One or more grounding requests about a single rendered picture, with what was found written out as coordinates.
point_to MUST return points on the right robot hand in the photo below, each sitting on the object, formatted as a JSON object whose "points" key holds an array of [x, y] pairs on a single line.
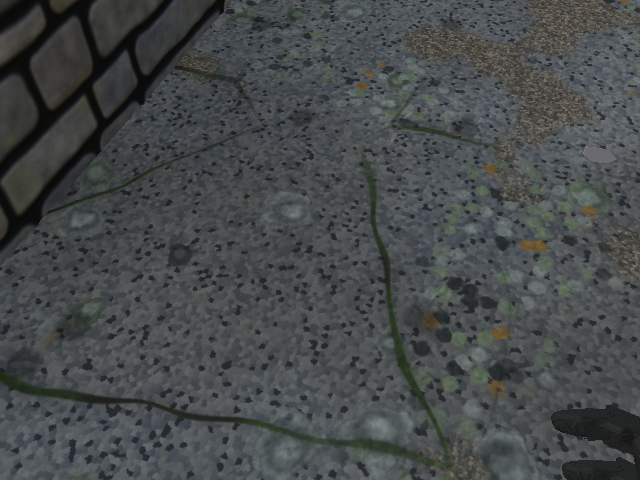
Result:
{"points": [[616, 428]]}

